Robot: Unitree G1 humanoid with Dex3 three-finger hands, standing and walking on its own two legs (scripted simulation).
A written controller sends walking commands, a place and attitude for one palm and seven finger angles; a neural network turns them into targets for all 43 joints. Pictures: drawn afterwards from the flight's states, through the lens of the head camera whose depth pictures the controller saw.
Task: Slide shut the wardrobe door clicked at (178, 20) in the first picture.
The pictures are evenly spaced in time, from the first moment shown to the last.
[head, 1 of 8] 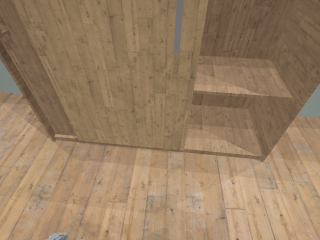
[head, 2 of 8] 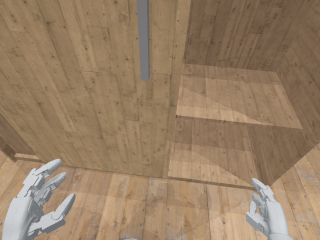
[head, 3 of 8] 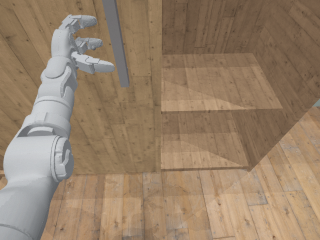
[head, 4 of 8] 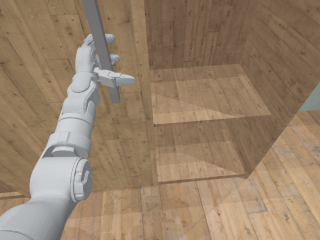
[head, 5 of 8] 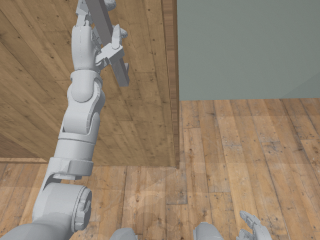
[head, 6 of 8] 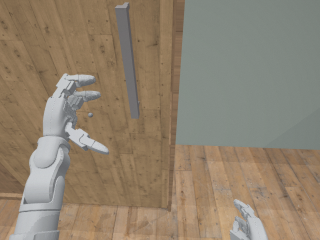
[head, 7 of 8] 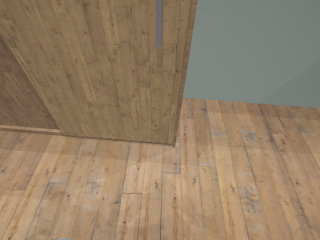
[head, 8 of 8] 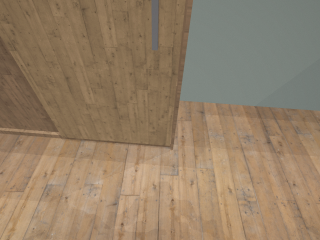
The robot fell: no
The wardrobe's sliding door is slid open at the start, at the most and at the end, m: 0.57 0.58 0.00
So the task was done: yes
